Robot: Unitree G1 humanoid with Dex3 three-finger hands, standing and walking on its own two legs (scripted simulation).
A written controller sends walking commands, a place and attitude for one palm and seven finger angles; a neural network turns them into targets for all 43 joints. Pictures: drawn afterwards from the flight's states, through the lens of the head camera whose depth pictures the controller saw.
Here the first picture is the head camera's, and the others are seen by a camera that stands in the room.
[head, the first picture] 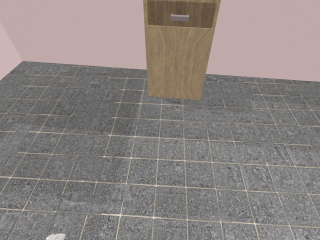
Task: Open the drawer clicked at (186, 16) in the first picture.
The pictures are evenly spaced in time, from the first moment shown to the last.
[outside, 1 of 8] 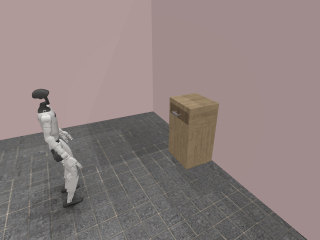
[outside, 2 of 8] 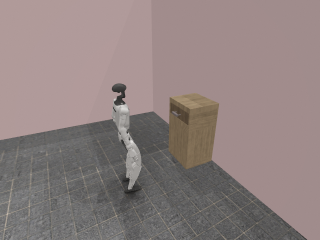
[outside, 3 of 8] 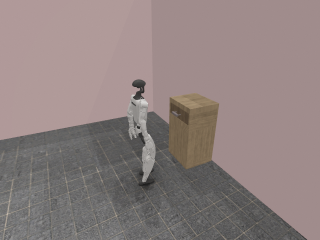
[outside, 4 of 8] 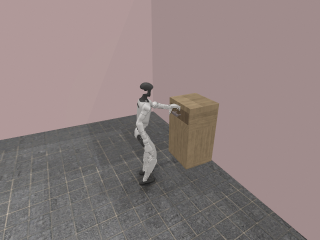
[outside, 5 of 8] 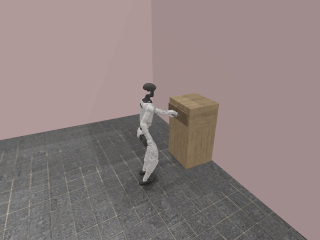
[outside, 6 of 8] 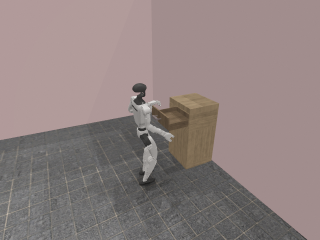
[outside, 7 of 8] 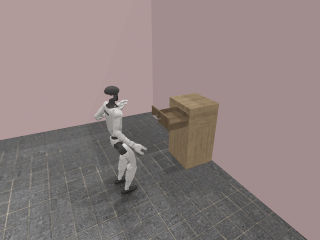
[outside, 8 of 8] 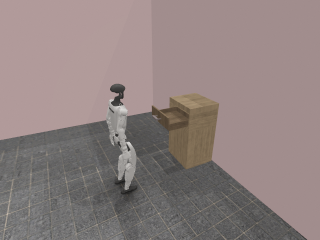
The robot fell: no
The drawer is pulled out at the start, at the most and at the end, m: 0.00 0.30 0.29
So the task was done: yes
